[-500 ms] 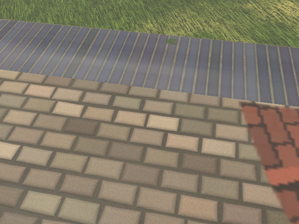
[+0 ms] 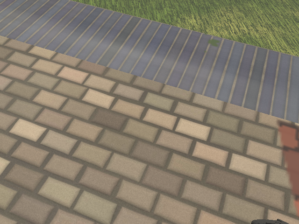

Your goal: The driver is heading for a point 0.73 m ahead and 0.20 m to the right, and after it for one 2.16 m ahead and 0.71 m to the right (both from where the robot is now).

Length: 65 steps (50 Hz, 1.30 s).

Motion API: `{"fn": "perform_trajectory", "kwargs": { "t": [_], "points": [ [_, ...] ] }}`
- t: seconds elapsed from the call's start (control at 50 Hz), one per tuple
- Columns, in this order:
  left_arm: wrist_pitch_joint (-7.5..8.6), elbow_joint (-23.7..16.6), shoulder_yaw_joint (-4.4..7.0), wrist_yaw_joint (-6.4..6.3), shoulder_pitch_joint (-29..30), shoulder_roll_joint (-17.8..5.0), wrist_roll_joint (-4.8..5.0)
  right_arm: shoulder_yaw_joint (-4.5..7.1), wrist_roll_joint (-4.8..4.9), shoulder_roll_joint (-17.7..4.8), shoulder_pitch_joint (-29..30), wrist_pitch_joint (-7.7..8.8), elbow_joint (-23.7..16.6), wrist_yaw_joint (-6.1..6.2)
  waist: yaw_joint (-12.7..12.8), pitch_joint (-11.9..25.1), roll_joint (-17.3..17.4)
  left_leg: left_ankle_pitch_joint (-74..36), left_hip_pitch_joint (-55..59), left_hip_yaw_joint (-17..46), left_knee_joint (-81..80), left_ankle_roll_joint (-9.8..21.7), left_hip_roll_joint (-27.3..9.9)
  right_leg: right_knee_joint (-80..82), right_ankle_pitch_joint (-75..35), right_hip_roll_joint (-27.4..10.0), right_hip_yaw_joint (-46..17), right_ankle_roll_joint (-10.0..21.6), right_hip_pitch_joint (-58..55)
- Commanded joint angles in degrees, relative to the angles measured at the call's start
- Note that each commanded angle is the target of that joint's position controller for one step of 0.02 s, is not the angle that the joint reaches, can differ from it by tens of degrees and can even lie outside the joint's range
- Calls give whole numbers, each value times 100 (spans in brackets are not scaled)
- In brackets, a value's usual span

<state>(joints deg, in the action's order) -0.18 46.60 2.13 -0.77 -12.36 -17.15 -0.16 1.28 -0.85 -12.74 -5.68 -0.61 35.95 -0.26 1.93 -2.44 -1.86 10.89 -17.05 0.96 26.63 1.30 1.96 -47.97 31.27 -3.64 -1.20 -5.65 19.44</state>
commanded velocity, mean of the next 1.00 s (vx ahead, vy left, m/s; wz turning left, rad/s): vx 0.17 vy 0.00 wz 0.01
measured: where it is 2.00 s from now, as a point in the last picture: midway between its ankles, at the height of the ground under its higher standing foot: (189, 163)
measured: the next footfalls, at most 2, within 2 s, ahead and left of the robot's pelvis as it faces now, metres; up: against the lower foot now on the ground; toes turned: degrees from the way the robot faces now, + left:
right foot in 0.12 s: +0.05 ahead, -0.15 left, +0.00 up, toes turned +0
right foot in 1.16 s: +0.46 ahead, -0.13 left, +0.00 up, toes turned -7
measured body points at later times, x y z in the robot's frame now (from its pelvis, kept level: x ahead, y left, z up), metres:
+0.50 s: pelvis +0.03 -0.03 +0.00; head +0.04 -0.03 +0.45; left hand +0.13 +0.23 -0.13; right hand +0.13 -0.29 -0.13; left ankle +0.03 +0.11 -0.74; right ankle +0.01 -0.15 -0.74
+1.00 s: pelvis +0.19 +0.00 +0.00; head +0.21 +0.01 +0.45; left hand +0.39 +0.24 -0.11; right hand +0.11 -0.25 -0.13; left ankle +0.06 +0.10 -0.74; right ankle +0.34 -0.15 -0.69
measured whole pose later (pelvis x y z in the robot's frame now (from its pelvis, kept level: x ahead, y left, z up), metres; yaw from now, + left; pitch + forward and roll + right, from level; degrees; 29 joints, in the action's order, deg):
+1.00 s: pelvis +0.19 +0.00 +0.00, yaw -1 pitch +1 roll +0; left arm 4.1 47.7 2.6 1.9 -3.4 -15.4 1.6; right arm 1.6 -0.2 -11.9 -25.3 4.5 59.4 0.5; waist -4.4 -1.7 -2.0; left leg 16.4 6.4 -2.8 9.2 2.0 1.9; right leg -41.0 2.7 -4.8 1.4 0.6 36.0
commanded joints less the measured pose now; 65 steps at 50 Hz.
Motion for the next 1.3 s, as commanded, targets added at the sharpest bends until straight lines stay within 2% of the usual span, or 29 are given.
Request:
{"fn": "perform_trajectory", "kwargs": {
  "t": [0.02, 0.1, 0.12, 0.14, 0.16, 0.2, 0.28, 0.46, 0.5, 0.56, 0.58, 0.62, 0.68, 0.7, 0.72, 0.74, 0.78, 0.82, 0.84, 0.94, 1.04, 1.1, 1.14, 1.16, 1.18, 1.2, 1.22, 1.26, 1.3],
  "points": [
    [-25, -155, 111, -68, -424, -414, 0, 284, -25, -891, 244, 60, -213, 48, 24, 829, 1012, -2700, 562, 942, -597, 1107, -1268, 372, -610, -7, 14, -83, -250],
    [-21, -137, 56, -42, -327, -266, -87, 174, 45, -612, 277, 47, 48, 40, 107, 753, 871, -856, 179, 820, -504, 740, -997, 2152, -2388, 84, 106, 167, -1198],
    [-11, -211, 69, -40, -209, -431, -176, 140, 12, -508, 47, 73, 179, 24, 6, 645, 616, -21, -12, 759, -450, 423, -783, 2364, -2996, -130, -181, 291, -1420],
    [-14, -307, 139, -58, -53, -812, -136, 158, -57, -556, -187, 77, 256, 7, -262, 395, 45, 772, -74, 556, -366, 175, -468, 2367, -3015, -398, -357, 495, -1180],
    [-7, -232, 161, -47, 176, -802, -69, 150, -69, -496, -213, 56, 279, 26, -377, 207, -516, 733, 295, 271, -325, -19, -239, 2459, -1818, -345, -379, 709, -468],
    [68, -240, 72, -23, 262, -453, -106, 213, -13, -704, 6, 33, 363, 95, -198, 46, -267, 277, 520, 274, -104, -57, -266, 2607, -1378, -190, -316, 650, -192],
    [209, -57, 46, -25, 44, -408, -49, 237, 16, -668, -144, 15, 592, 154, -136, 296, -99, -569, 597, 331, -45, -22, -339, 2341, -2323, -70, -157, 533, -645],
    [158, 238, 25, -40, 103, -368, -20, 280, 63, -716, -361, -18, 1249, 218, -144, 320, 193, -1055, 809, 295, -71, -128, -363, 2336, -2801, 23, -76, 607, -865],
    [121, 383, 58, -49, -34, -426, 25, 288, 103, -696, -516, -44, 1447, 238, -139, 361, 68, 314, 723, 4, 127, -96, -106, 2450, -1408, 102, -68, 745, -867],
    [127, 463, 163, -81, -327, -724, 117, 282, 170, -603, -272, 92, 1390, 216, 21, -387, -627, 1765, -555, -367, 1075, -26, 84, 3346, 1402, -780, -1449, 1428, -703],
    [174, 519, 213, -91, -445, -867, 144, 261, 216, -530, -121, 202, 1311, 182, 48, -648, -859, 1600, -843, -348, 1407, 39, -40, 3693, 1690, -1275, -2148, 1726, -662],
    [282, 499, 243, -102, -328, -862, 135, 270, 273, -557, -102, 391, 1317, 88, -45, -842, -879, 1659, -1010, -120, 1495, 232, -343, 3805, 1139, -1554, -2403, 1872, -638],
    [285, 305, 214, -44, 372, -660, 206, 373, 250, -646, -1312, 511, 1962, -2, -699, -380, -499, 483, 1373, -358, -27, 356, -90, 3006, -177, -712, -1016, 1308, 313],
    [321, 186, 118, -23, 586, -332, 157, 476, 213, -933, -1955, 516, 2167, 14, -928, -148, 294, 901, 2067, 716, -550, 537, -699, 1682, -855, -166, -247, 951, 857],
    [416, -84, 67, -46, 697, -118, 135, 633, 218, -1598, -2515, 553, 2256, -28, -1033, 80, 1857, 1487, 2781, 3023, -1450, 1255, -1887, -208, -647, 568, 431, 567, 1848],
    [505, -102, 137, -52, 695, -368, 222, 487, 122, -1253, -2313, 636, 2173, -56, -917, 29, 1474, 1431, 2761, 3836, -1680, 1622, -2320, -1398, 145, 487, -237, 614, 2442],
    [618, 61, 159, 45, 359, -400, 336, 345, 120, -840, -1750, 736, 2002, -57, -552, -208, 814, 967, 2754, 2728, -1588, 1316, -2003, -1920, -734, 5, -427, 906, 2890],
    [641, 45, 219, 108, 559, -437, 196, 228, 115, -593, -1651, 693, 1990, -73, -490, -248, 528, -213, 2676, 1806, -1701, 975, -1691, -1554, -1535, -279, -254, 958, 2877],
    [628, 23, 196, 165, 565, -305, 177, 211, 104, -608, -1752, 653, 2037, -62, -466, -197, 747, -817, 2523, 1489, -1719, 953, -1610, -1325, -1734, -314, -143, 886, 2657],
    [519, -296, 26, 276, 1428, 112, 160, 212, 59, -892, -1840, 549, 2060, 119, -620, -430, 580, -1467, 1750, 329, -2068, 864, -1273, 482, -2780, -114, 337, 548, 2096],
    [469, -584, 7, 375, 1949, -35, 219, 245, 124, -964, -2062, 598, 2214, 135, -609, -638, 661, -1546, 1820, -254, -2257, 751, -1537, 1473, -3382, 73, 343, 882, 1503],
    [480, -614, 126, 452, 1641, -285, 181, 317, 91, -1144, -1856, 523, 2115, 150, -245, -164, 768, -4086, 2408, -584, -1301, 555, -1670, 1447, -2908, 408, 568, 1232, 903],
    [414, -236, 383, 432, 193, -681, 199, 333, 26, -1193, -1705, 381, 1981, 203, 505, 721, 800, -5445, 2155, -871, 726, 323, -1463, 1449, -2638, 845, 782, 1501, -812],
    [356, -69, 534, 354, -687, -1005, 193, 292, -23, -1167, -1736, 374, 1834, 238, 839, 1178, 383, -4172, 763, -865, 2384, 136, -1274, 1483, -2351, 332, -216, 1766, -2465],
    [368, -53, 605, 338, -969, -1468, 173, 11, -85, -258, -2369, 524, 1612, 101, 271, 2030, -1230, 848, -1644, -557, 4782, -242, -34, 2231, -664, -1326, -3679, 2947, -4368],
    [383, -61, 466, 313, -955, -965, 145, 89, 105, -671, -1864, 802, 1607, 8, 529, 2223, -754, 1926, -2295, 587, 5535, -62, 60, 3242, -109, -1471, -4846, 2892, -4387],
    [444, -84, 408, 293, -600, -802, 91, 204, 332, -1067, -1274, 954, 1336, -27, 447, 1236, -662, 1475, -2769, 605, 5521, 91, -242, 3397, -555, -1324, -4017, 2560, -3638],
    [544, -306, 338, 317, 178, -592, 57, 244, 208, -1076, -938, 1028, 1257, 79, -27, 508, 344, 720, -2188, 533, 4620, 112, -692, 3516, -2052, -849, -2694, 2300, -1895],
    [565, -421, 294, 299, 434, -483, 3, 292, 98, -1014, -1120, 872, 1204, 122, -366, 424, 132, 571, -1550, 579, 4064, -1, -896, 3703, -2606, -547, -2157, 2240, -1044]
  ]
}}
Velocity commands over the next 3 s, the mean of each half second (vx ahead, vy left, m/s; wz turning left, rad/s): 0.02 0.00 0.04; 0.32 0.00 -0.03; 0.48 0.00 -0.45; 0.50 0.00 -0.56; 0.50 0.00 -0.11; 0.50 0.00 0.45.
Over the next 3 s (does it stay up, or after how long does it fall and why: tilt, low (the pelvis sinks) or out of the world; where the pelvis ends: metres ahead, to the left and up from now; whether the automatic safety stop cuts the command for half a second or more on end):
stays up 1.21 -0.43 0.01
